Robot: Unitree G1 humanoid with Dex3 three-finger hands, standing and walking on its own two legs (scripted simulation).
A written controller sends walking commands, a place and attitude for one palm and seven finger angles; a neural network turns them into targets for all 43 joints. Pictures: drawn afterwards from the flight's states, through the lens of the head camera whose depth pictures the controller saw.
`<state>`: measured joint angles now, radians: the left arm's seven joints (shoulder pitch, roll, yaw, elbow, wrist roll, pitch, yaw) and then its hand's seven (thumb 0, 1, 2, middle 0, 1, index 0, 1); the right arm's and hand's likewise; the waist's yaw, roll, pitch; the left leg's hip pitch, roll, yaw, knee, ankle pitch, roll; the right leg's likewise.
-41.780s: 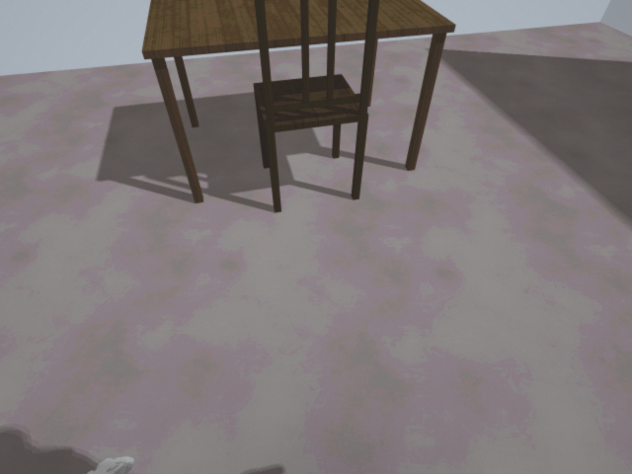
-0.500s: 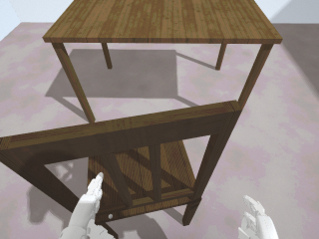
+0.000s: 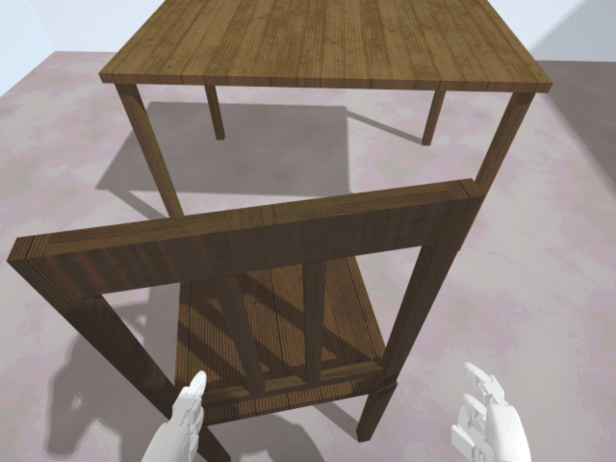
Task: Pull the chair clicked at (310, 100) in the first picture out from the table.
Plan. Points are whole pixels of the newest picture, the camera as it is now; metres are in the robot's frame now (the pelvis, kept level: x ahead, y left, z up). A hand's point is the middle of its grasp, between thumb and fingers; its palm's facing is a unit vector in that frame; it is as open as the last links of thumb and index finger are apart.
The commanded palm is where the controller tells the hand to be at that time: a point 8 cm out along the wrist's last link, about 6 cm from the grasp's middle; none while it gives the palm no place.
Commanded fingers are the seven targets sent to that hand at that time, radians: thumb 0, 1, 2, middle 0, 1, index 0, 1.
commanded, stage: draw the hand back to the body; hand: left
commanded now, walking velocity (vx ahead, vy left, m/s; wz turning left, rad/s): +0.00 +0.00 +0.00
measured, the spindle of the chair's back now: (244, 342) +0.28 +0.10 +0.00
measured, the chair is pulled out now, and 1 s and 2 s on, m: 0.60 0.60 0.60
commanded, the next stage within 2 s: step back with the hand held close in 1.66 s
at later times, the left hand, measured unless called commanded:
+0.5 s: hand (177, 437) +0.15 +0.14 +0.07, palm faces -0.05 -0.99 -0.09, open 17.5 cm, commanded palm +0.12 +0.21 +0.09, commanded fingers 0.00 -0.48 0.23 -0.01 -0.01 -0.01 -0.01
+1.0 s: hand (125, 387) +0.18 +0.18 +0.12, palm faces +0.12 -0.91 -0.41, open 13.2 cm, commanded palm +0.15 +0.26 +0.19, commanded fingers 0.00 0.43 0.67 -0.14 -0.20 -0.14 -0.20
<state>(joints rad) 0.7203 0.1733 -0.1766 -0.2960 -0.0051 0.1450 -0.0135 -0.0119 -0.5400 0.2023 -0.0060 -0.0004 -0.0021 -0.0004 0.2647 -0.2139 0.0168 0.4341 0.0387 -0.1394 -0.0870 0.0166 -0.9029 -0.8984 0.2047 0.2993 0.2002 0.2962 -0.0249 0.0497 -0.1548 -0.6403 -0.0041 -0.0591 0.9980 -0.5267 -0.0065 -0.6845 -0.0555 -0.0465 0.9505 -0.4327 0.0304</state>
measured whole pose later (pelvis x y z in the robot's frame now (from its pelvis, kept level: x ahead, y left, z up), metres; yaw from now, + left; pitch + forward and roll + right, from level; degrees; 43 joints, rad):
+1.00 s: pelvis +0.02 -0.02 +0.04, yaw -1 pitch -1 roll -1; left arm 0.71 0.40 0.07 -0.48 -0.09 0.08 0.11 -0.01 0.09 0.51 -0.39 -0.24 -0.13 -0.14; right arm 0.22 -0.19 0.04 0.58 0.04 -0.14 -0.15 0.02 -0.90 -0.90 0.20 0.30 0.20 0.30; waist 0.03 0.08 -0.02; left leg -0.22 0.04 -0.05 0.67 -0.43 -0.03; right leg -0.28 -0.02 -0.05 0.65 -0.35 0.00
